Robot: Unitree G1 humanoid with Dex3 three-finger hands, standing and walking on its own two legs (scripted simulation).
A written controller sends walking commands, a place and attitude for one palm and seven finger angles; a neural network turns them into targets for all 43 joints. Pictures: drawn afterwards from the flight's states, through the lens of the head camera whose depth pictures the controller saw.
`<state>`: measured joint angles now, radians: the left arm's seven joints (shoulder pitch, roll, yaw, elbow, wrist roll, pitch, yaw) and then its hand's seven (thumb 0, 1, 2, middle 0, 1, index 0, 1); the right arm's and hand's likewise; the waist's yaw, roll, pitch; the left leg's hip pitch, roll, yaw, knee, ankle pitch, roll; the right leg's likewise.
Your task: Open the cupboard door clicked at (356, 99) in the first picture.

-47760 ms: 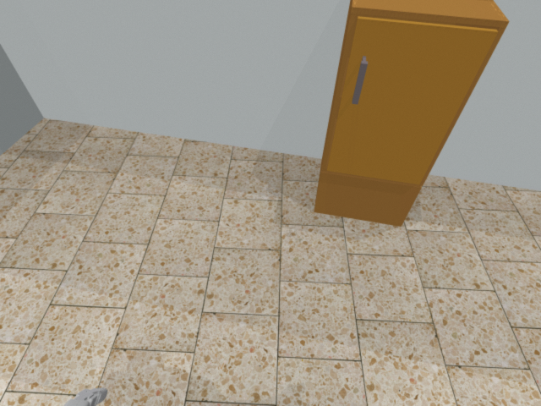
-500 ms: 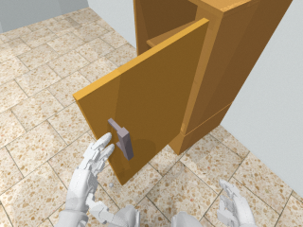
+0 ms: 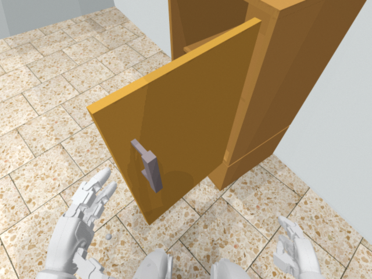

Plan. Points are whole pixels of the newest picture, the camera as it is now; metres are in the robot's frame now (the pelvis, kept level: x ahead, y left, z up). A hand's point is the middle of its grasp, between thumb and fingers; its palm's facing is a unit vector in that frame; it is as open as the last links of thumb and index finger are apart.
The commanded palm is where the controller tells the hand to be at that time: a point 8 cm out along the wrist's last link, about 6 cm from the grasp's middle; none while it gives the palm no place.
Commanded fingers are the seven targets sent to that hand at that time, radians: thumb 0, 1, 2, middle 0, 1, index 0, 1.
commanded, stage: draw the hand back to the body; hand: left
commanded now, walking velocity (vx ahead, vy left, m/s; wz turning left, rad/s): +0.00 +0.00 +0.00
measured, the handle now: (147, 167) +0.32 +0.11 +0.06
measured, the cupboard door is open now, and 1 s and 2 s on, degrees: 97 97 97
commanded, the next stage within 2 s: step back with the hand held close in 1.50 s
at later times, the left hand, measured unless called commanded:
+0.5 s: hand (46, 222) +0.19 +0.21 +0.14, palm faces +0.06 -0.98 -0.18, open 15.8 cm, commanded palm +0.16 +0.27 +0.17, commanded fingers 0.00 -0.15 0.45 -0.16 -0.30 -0.16 -0.30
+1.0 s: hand out of the picture +0.22 +0.29 +0.23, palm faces +0.37 -0.84 -0.39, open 10.5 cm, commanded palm +0.17 +0.33 +0.26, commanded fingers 0.00 0.73 0.82 -0.19 -0.30 -0.19 -0.30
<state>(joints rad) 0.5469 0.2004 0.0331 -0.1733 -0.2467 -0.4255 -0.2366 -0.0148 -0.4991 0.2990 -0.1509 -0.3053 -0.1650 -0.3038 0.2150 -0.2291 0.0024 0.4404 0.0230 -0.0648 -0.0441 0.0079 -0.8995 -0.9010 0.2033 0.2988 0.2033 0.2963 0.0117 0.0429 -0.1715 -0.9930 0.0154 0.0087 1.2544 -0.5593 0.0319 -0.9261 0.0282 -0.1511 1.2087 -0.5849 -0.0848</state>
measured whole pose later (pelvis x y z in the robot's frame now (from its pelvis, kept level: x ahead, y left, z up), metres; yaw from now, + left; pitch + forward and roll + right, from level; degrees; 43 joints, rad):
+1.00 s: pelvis +0.04 +0.04 +0.11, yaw -1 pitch -3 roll -1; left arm 0.53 0.34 0.25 -0.40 -0.06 -0.03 0.12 0.00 0.39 0.68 -0.19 -0.30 -0.19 -0.30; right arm 0.21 -0.23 0.06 0.59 0.01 -0.08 -0.06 0.01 -0.90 -0.90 0.21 0.30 0.21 0.30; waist 0.06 0.06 -0.01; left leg -0.14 -0.05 0.06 0.46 -0.27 0.08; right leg -0.09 0.01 -0.07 0.41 -0.27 -0.01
